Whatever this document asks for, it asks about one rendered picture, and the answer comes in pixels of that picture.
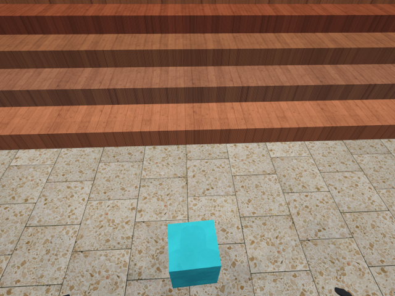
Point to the carton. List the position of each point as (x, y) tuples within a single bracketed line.
[(193, 255)]

